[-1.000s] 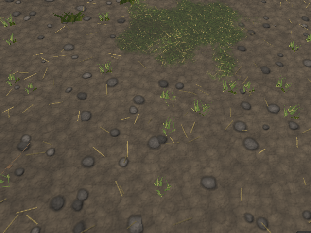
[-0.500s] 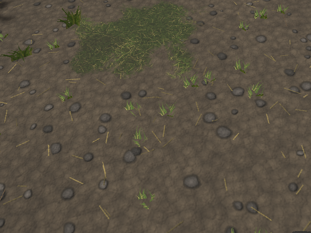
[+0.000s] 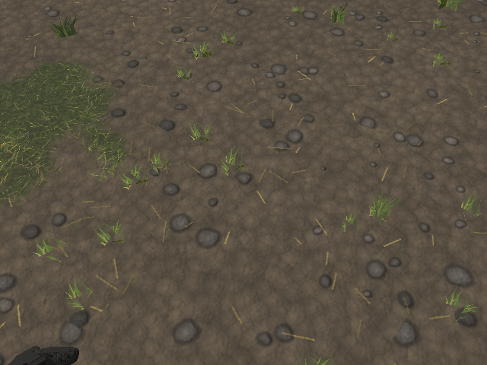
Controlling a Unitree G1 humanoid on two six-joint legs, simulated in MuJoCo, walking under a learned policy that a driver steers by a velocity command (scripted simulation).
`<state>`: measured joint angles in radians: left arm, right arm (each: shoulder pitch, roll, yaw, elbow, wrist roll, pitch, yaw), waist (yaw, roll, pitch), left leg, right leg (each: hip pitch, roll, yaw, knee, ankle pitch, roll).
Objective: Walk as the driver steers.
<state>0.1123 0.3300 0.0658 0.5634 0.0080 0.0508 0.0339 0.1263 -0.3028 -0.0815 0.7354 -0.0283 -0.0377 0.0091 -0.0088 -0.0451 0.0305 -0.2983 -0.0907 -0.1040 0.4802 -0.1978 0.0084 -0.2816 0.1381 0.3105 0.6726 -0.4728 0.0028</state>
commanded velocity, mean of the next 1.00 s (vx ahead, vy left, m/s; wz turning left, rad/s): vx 0.53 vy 0.00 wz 0.44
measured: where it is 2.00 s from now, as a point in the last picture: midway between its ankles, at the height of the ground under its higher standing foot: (60, 177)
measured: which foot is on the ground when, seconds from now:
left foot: down 0.00-0.22, up 0.24-0.62, down 0.64-1.00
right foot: down 0.00-0.66, up 0.68-1.00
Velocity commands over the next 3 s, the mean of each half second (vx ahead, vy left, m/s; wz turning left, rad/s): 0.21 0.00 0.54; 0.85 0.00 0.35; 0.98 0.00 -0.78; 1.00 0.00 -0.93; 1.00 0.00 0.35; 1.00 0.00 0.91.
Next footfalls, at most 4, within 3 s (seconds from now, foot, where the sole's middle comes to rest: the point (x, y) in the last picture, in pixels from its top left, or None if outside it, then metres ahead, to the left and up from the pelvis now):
0.64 left None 0.19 0.28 -0.77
1.14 right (89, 318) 0.60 0.45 -0.77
1.54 left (14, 217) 0.95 0.76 -0.77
1.98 right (109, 135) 1.33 0.52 -0.77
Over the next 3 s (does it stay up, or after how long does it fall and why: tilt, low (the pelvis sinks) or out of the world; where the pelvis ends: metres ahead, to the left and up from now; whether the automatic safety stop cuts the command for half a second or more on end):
stays up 2.11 0.43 0.00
